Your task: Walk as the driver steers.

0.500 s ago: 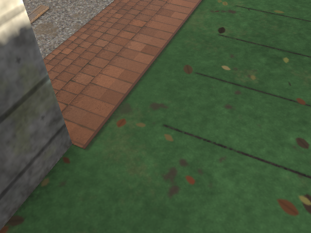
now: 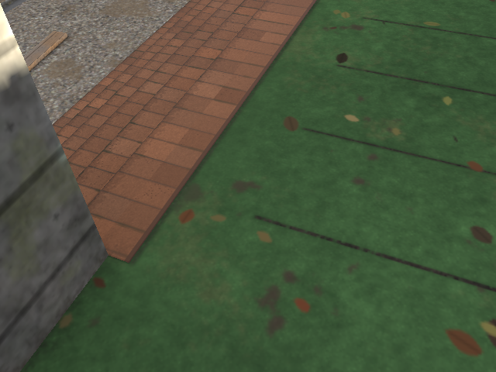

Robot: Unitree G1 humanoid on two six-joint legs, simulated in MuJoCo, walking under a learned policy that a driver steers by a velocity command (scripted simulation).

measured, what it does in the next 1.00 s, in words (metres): walks ahead: right foot, then left foot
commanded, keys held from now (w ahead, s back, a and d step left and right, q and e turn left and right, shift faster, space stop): w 0.24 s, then no key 0.76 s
